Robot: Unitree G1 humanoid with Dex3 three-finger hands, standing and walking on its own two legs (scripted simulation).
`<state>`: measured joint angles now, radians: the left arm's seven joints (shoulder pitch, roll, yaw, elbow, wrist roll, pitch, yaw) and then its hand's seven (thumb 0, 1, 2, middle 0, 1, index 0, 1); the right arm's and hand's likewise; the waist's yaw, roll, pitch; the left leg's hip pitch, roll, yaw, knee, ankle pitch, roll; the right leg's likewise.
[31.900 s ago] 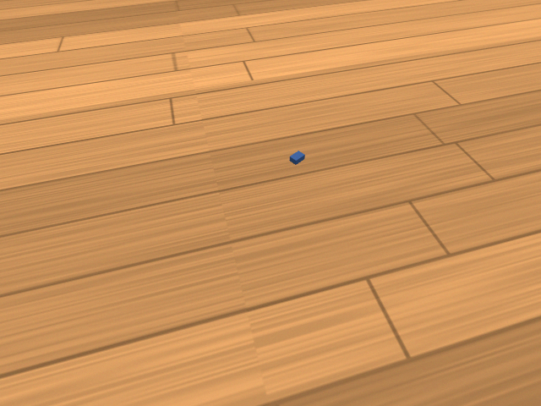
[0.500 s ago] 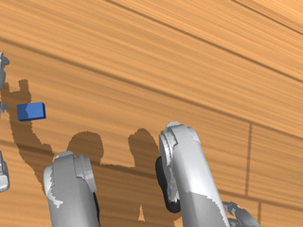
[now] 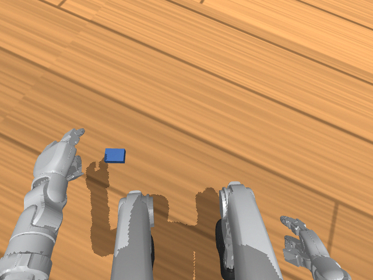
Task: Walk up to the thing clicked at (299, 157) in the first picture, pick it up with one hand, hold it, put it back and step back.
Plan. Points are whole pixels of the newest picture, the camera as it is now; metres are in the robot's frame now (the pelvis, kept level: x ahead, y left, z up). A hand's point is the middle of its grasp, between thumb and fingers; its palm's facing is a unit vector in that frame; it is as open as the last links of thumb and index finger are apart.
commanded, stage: home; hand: left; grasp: from above
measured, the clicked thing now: (115, 155) +0.49 +0.24 -0.45
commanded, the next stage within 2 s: none
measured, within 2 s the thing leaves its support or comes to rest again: neither
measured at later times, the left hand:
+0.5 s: hand (65, 212) +0.25 +0.18 +0.10, palm faces +0.02 -0.94 -0.33, open 7.4 cm
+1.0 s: hand (23, 238) +0.23 +0.17 +0.20, palm faces +0.13 -0.97 -0.20, open 7.4 cm
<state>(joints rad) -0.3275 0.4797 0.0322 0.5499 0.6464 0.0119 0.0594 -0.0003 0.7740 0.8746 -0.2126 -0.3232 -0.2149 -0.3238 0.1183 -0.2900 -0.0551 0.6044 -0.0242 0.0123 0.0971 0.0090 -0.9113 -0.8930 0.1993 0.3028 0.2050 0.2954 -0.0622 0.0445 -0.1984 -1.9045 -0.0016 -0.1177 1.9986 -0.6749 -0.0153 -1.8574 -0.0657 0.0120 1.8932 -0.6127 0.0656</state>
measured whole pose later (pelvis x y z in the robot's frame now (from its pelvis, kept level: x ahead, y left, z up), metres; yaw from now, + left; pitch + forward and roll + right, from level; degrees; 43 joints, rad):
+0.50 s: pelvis +0.04 -0.02 +0.18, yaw +3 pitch +19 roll -3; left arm 0.26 0.27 0.03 0.02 0.03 0.41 0.08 0.01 0.90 0.90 -0.21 -0.31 -0.21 -0.31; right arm 0.20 -0.20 0.04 0.52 0.04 -0.10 -0.10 0.01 -0.91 -0.89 0.20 0.30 0.21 0.30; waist -0.07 0.05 -0.18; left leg -1.14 0.05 -0.09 1.38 -0.58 -0.04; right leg -1.11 -0.06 -0.03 1.30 -0.52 0.05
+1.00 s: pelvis +0.08 -0.02 +0.25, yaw +4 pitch +10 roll -2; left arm 0.50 0.22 0.04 -0.13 -0.05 0.49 0.01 0.01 0.90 0.90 -0.20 -0.30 -0.20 -0.30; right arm 0.26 -0.23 0.02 0.51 0.01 -0.25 -0.18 0.02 -0.91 -0.89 0.20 0.30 0.21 0.30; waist -0.04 0.05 -0.17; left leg -0.69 0.06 -0.08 1.01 -0.50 -0.05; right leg -0.67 -0.05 -0.05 0.94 -0.45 0.05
